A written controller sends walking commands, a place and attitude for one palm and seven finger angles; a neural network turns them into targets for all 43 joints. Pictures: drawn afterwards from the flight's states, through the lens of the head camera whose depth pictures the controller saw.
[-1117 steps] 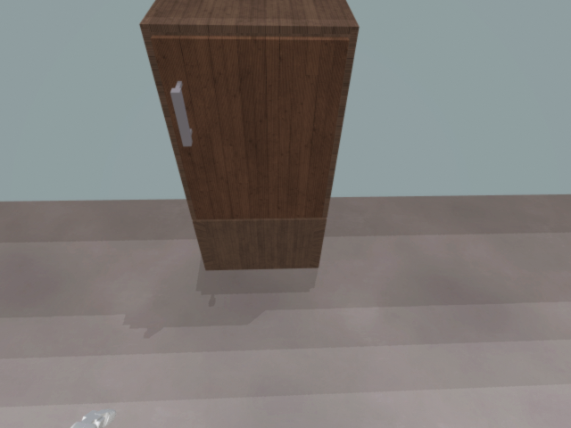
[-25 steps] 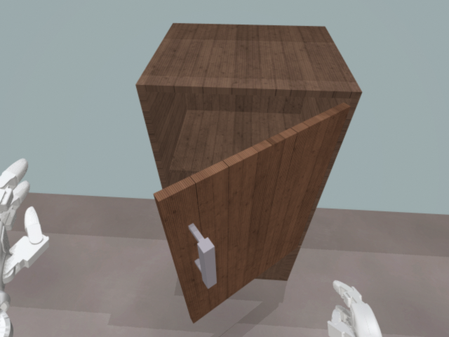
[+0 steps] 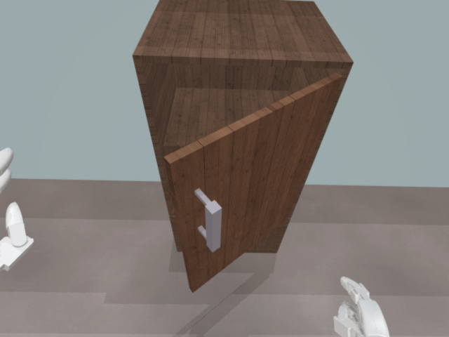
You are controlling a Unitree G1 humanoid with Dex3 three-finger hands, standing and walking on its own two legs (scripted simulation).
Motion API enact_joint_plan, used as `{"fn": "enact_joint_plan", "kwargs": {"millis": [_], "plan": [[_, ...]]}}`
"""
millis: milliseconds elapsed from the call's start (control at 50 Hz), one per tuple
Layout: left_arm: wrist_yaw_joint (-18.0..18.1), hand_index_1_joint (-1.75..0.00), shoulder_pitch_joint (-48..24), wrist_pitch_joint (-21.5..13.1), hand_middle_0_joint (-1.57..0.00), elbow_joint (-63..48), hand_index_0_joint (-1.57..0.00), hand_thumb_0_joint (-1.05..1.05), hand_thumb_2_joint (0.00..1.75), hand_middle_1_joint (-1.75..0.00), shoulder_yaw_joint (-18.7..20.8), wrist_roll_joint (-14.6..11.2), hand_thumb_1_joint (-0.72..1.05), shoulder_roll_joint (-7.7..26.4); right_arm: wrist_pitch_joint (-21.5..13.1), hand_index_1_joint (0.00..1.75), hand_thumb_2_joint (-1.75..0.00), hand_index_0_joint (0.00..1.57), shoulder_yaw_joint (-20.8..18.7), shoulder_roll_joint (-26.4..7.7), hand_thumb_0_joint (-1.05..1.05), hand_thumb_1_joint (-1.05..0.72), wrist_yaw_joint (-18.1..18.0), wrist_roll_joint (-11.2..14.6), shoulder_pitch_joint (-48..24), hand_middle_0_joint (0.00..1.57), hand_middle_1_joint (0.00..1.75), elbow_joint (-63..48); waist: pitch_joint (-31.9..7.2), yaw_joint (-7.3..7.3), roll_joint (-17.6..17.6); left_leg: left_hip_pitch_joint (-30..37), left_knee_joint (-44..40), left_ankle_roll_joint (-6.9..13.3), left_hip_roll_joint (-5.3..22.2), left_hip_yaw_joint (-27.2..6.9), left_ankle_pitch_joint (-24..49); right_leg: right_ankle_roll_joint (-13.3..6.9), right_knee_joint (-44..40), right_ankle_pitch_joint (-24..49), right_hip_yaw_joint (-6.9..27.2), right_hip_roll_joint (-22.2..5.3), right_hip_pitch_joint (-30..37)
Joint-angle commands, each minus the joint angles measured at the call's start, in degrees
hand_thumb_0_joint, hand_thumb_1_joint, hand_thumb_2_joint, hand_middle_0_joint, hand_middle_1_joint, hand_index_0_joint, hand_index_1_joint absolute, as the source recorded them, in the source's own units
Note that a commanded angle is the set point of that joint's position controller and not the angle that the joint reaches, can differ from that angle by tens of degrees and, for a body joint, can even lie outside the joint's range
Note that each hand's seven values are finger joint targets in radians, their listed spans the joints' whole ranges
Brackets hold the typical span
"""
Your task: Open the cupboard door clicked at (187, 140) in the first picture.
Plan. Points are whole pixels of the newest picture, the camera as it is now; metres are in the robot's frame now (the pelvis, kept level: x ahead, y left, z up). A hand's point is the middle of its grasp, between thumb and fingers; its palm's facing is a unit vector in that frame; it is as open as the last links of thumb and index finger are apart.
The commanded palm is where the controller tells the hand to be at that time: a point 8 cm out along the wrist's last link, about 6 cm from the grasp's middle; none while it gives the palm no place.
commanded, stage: step back with the hand held close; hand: left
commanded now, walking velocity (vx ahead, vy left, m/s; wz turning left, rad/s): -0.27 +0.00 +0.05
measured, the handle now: (207, 221) +0.33 +0.06 +0.01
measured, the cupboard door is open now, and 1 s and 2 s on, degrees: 39 39 39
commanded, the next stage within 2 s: stop stepping back and stand still in 0.64 s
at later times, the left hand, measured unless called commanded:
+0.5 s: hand out of the picture +0.07 +0.27 +0.16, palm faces +0.46 -0.76 -0.46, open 7.4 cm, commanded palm +0.01 +0.30 +0.18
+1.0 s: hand out of the picture -0.07 +0.29 +0.17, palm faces +0.53 -0.77 -0.35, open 7.4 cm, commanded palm -0.12 +0.31 +0.18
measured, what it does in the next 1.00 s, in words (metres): walks backwards: right foot, then left foot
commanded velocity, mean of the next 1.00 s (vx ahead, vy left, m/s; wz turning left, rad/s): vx -0.17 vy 0.00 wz -0.03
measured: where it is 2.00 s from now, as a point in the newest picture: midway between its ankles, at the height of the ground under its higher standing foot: outside the picture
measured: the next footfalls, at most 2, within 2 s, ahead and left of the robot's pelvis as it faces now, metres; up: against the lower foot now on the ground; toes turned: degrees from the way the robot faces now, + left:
right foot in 0.38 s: -0.17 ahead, -0.12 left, +0.00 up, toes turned +7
left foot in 0.98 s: -0.24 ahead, +0.12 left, +0.00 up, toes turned +1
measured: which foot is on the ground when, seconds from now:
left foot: down 0.00-0.76, up 0.78-0.96, down 0.98-1.00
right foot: down 0.00-0.18, up 0.20-0.36, down 0.38-0.98, up 1.00-1.00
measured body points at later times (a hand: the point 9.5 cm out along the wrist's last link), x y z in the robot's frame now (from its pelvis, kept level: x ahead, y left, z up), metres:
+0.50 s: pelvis -0.11 +0.00 -0.01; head -0.07 +0.02 +0.44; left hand +0.04 +0.31 +0.18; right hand +0.10 -0.21 -0.09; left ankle +0.07 +0.07 -0.73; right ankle -0.21 -0.13 -0.73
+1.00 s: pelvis -0.26 +0.01 -0.01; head -0.27 +0.05 +0.44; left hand -0.11 +0.33 +0.19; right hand -0.12 -0.25 -0.08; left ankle -0.28 +0.12 -0.74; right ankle -0.22 -0.11 -0.73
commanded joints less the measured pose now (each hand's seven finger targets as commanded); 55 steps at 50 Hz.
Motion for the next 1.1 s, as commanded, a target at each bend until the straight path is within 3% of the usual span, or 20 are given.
{"fn": "enact_joint_plan", "kwargs": {"millis": [0,280,400,440,480,540,580,620,680,720,740,760,800,920,940,960,980,1000,1020,1080], "plan": [[2.02,-0.30,-4.14,-3.83,-0.20,-10.52,-0.20,0.00,0.90,-0.30,7.32,1.11,0.90,9.30,-3.88,0.30,-0.90,0.20,-3.04,-7.79,0.00,-0.90,-0.87,-0.61,-5.45,0.20,0.30,-8.53,-2.58,-0.53,0.70,-13.58,-11.40,0.65,7.76,-11.82,-24.84,-0.63,-3.49,-8.53,8.05,-3.91,8.61],[1.90,-0.30,-1.88,-6.15,-0.20,-13.85,-0.20,0.00,0.90,-0.30,11.11,1.88,0.90,10.15,-6.97,0.30,-0.90,0.20,-3.82,-6.89,0.00,-0.90,0.13,-1.94,-5.02,0.20,0.30,-6.63,-5.66,0.07,9.51,-21.86,-23.35,3.58,17.10,-19.39,-32.83,-0.18,17.38,-11.17,1.22,3.75,16.43],[0.91,-0.30,-3.11,-7.91,-0.20,-14.93,-0.20,0.00,0.90,-0.30,7.92,-1.49,0.90,9.61,-7.68,0.30,-0.90,0.20,-3.61,-5.42,0.00,-0.90,1.47,-1.76,-4.55,0.20,0.30,-3.10,-10.41,-0.08,4.00,6.28,-12.87,-6.09,11.99,-10.68,-12.19,-3.37,-10.66,-13.48,5.18,-1.68,-0.36],[1.59,-0.30,-6.75,-9.35,-0.20,-16.09,-0.20,0.00,0.90,-0.30,8.17,-1.27,0.90,11.21,-6.71,0.30,-0.90,0.20,-3.36,-3.79,0.00,-0.90,1.58,-1.29,-3.30,0.20,0.30,-0.52,-14.83,-0.63,-5.06,17.92,3.74,-6.19,7.29,-2.02,1.34,-4.93,-13.88,2.15,14.13,-12.12,-8.75],[1.92,-0.30,-12.83,-9.13,-0.20,-20.53,-0.20,0.00,0.90,-0.30,7.42,-0.73,0.90,12.86,-7.76,0.30,-0.90,0.20,-3.87,-5.14,0.00,-0.90,0.40,0.06,-6.48,0.20,0.30,-2.45,-15.59,-1.35,-10.99,21.99,4.90,-4.24,4.22,-0.25,5.61,0.41,-7.81,21.75,8.06,-9.91,-9.36],[1.43,-0.30,-9.70,-6.33,-0.20,-18.69,-0.20,0.00,0.90,-0.30,10.12,-0.59,0.90,15.01,-6.94,0.30,-0.90,0.20,-3.26,-6.34,0.00,-0.90,-0.56,-0.69,-8.54,0.20,0.30,-3.56,-15.36,-0.47,6.60,23.99,-4.39,0.29,10.36,-5.97,31.97,4.79,6.45,15.71,1.43,-0.51,-7.67],[0.86,-0.30,-8.84,-6.43,-0.20,-12.79,-0.20,0.00,0.90,-0.30,8.36,-1.25,0.90,11.46,-7.78,0.30,-0.90,0.20,-2.98,-5.36,0.00,-0.90,0.39,-1.28,-8.14,0.20,0.30,-3.01,-12.45,-0.53,13.92,11.97,-18.29,2.63,18.96,-13.46,8.35,2.47,18.60,-21.73,2.52,3.17,-3.01],[1.02,-0.30,-6.54,-5.44,-0.20,-12.08,-0.20,0.00,0.90,-0.30,11.30,-1.34,0.90,12.17,-7.45,0.30,-0.90,0.20,-3.35,-6.07,0.00,-0.90,0.60,-2.69,-9.06,0.20,0.30,-3.60,-8.86,0.32,15.27,-10.23,-29.39,0.28,20.12,-15.00,-24.97,-1.07,24.56,-20.94,-0.78,5.28,10.13],[0.74,-0.30,-1.77,-4.84,-0.20,-11.00,-0.20,0.00,0.90,-0.30,10.65,-2.46,0.90,10.91,-6.33,0.30,-0.90,0.20,-3.58,-4.92,0.00,-0.90,1.50,-1.88,-9.48,0.20,0.30,-4.95,-10.69,1.64,13.01,-13.04,-24.58,-4.78,14.54,-3.79,-21.86,-2.37,15.14,-18.60,-6.62,5.23,13.70],[0.66,-0.30,0.76,-4.48,-0.20,-12.98,-0.20,0.00,0.90,-0.30,10.37,-2.39,0.90,11.59,-5.59,0.30,-0.90,0.20,-3.74,-4.30,0.00,-0.90,1.77,-0.39,-9.15,0.20,0.30,-5.61,-9.35,1.62,0.76,-7.04,2.16,-8.95,5.64,5.20,-18.94,-5.13,-5.45,-19.41,2.38,-5.22,-0.29],[0.89,-0.30,1.76,-4.53,-0.20,-16.66,-0.20,0.00,0.90,-0.30,11.36,-2.05,0.90,14.33,-5.68,0.30,-0.90,0.20,-4.01,-3.92,0.00,-0.90,1.69,0.24,-8.05,0.20,0.30,-6.01,-8.30,1.39,-13.53,4.43,27.43,-10.55,-1.43,3.77,-16.37,-8.47,-21.95,-29.88,21.28,-18.60,-23.21],[1.32,-0.30,0.38,-4.85,-0.20,-18.98,-0.20,0.00,0.90,-0.30,10.50,-0.66,0.90,15.06,-5.06,0.30,-0.90,0.20,-3.75,-4.85,0.00,-0.90,2.14,-1.38,-7.36,0.20,0.30,-5.38,-2.36,1.04,-16.62,-6.37,45.90,-9.62,-2.95,-3.21,-16.10,-12.93,-27.11,-35.97,32.47,-26.46,-27.52],[0.55,-0.30,-4.61,-2.78,-0.20,-16.48,-0.20,0.00,0.90,-0.30,11.10,0.05,0.90,13.74,-4.82,0.30,-0.90,0.20,-3.51,-3.35,0.00,-0.90,2.28,-1.38,-5.35,0.20,0.30,-4.60,-3.00,-1.75,-14.73,-10.28,51.84,-8.06,1.96,-5.41,-11.13,-9.07,-22.49,-38.28,20.80,-19.65,-27.17],[4.19,-0.30,-14.36,-5.50,-0.20,-11.70,-0.20,0.00,0.90,-0.30,4.68,2.40,0.90,8.46,-9.75,0.30,-0.90,0.20,-1.19,-4.65,0.00,-0.90,-2.48,-2.15,-1.23,0.20,0.30,-0.68,-4.76,-1.54,3.66,7.79,-7.73,-3.20,1.94,0.08,-12.01,-4.71,-6.80,-14.05,7.77,-10.80,-3.67],[4.14,-0.30,-15.28,-5.57,-0.20,-11.14,-0.20,0.00,0.90,-0.30,3.16,2.44,0.90,8.17,-11.16,0.30,-0.90,0.20,-1.62,-5.79,0.00,-0.90,-2.71,-1.85,-0.01,0.20,0.30,-1.04,-4.17,-1.53,7.89,11.10,-14.79,-2.66,4.29,-1.97,-11.59,-3.13,1.24,-9.84,6.27,-8.10,-3.16],[4.21,-0.30,-19.20,-6.12,-0.20,-13.19,-0.20,0.00,0.90,-0.30,2.13,2.46,0.90,7.82,-11.49,0.30,-0.90,0.20,-2.24,-7.47,0.00,-0.90,-2.40,-1.98,0.54,0.20,0.30,-1.81,-3.51,-1.51,18.36,14.70,-17.86,0.25,13.58,-16.97,-15.21,-0.84,11.93,-14.20,2.21,-3.48,-12.20],[4.16,-0.30,-22.58,-6.57,-0.20,-15.31,-0.20,0.00,0.90,-0.30,2.05,3.77,0.90,9.27,-11.95,0.30,-0.90,0.20,-2.52,-6.61,0.00,-0.90,-1.81,-1.76,1.51,0.20,0.30,-2.14,-2.12,-1.44,19.59,14.24,-19.09,3.30,20.30,-25.93,-15.29,0.28,22.28,-18.26,-1.40,-1.91,-18.97],[3.81,-0.30,-19.40,-6.28,-0.20,-11.70,-0.20,0.00,0.90,-0.30,3.97,3.83,0.90,10.06,-12.34,0.30,-0.90,0.20,-3.29,-6.69,0.00,-0.90,-1.38,-1.61,0.50,0.20,0.30,-1.97,-0.76,-1.22,11.72,11.47,-19.70,5.20,21.32,-25.04,-13.08,0.37,28.71,-15.34,-0.91,-1.22,-20.49],[3.09,-0.30,-18.93,-6.34,-0.20,-15.00,-0.20,0.00,0.90,-0.30,4.33,3.06,0.90,11.20,-12.57,0.30,-0.90,0.20,-2.41,-4.54,0.00,-0.90,-0.68,-2.14,-0.90,0.20,0.30,-0.60,-1.32,-2.53,15.71,9.88,-21.55,3.31,19.83,-28.28,-16.55,0.16,32.65,-14.38,0.94,-2.89,-20.96],[2.42,-0.30,-6.41,-5.89,-0.20,-16.53,-0.20,0.00,0.90,-0.30,3.98,2.56,0.90,8.00,-12.64,0.30,-0.90,0.20,-3.04,-5.03,0.00,-0.90,1.37,-1.23,-1.71,0.20,0.30,-1.41,-1.41,-1.45,3.88,10.56,-18.92,3.68,17.32,-20.47,-12.19,0.62,33.18,-5.65,0.27,-3.73,-20.98]]}}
